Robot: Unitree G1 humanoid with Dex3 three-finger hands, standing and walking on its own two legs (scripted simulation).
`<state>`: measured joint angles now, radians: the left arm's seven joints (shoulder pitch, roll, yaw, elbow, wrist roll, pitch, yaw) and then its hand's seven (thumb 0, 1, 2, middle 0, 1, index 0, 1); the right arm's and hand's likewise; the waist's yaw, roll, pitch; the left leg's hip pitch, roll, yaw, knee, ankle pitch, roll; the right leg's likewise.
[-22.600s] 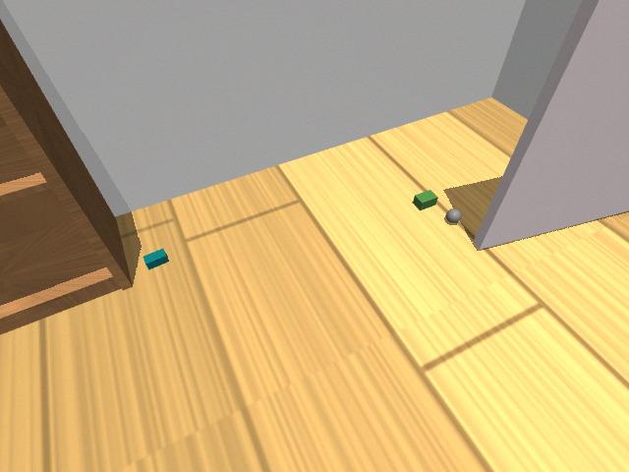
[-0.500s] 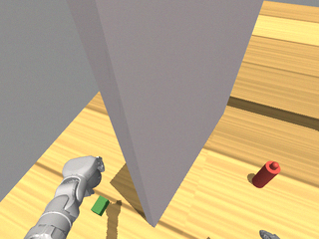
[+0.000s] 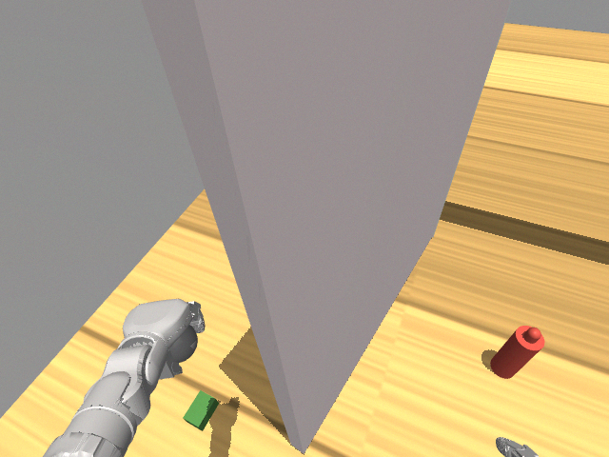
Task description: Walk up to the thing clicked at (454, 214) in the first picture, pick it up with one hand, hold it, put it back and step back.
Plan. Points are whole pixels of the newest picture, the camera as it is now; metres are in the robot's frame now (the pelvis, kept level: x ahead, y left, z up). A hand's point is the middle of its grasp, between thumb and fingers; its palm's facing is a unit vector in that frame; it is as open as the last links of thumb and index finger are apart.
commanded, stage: hold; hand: left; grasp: from above
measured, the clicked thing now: (176, 341) +0.32 +0.23 -0.07
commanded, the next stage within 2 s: crouch in 1.34 s
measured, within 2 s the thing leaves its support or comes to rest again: neither
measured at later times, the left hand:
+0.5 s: hand (169, 359) +0.28 +0.22 -0.04, palm faces -0.46 -0.07 -0.89, open 8.6 cm
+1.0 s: hand (172, 354) +0.28 +0.21 -0.03, palm faces -0.46 -0.08 -0.88, open 8.6 cm
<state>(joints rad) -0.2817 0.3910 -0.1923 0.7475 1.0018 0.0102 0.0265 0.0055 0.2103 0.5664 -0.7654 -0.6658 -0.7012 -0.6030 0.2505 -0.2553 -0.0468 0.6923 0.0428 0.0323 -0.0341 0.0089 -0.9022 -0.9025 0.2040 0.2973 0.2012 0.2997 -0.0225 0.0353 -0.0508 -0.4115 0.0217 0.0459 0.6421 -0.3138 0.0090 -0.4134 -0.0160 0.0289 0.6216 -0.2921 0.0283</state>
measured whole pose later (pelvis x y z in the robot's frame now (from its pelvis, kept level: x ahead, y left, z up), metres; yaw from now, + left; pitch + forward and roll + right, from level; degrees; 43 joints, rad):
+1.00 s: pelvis +0.00 -0.01 +0.01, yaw +0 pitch +1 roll +0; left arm -0.23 0.39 -0.21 0.61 0.98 0.02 -0.05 0.00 0.18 0.67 -0.72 -0.77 -0.65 -0.70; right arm 0.19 -0.25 -0.02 0.66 0.06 0.07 -0.06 0.01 -0.91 -0.91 0.20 0.30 0.20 0.30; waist 0.00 0.04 -0.01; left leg -0.27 0.02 0.05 0.49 -0.24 0.00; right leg -0.29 -0.02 0.03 0.50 -0.23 0.02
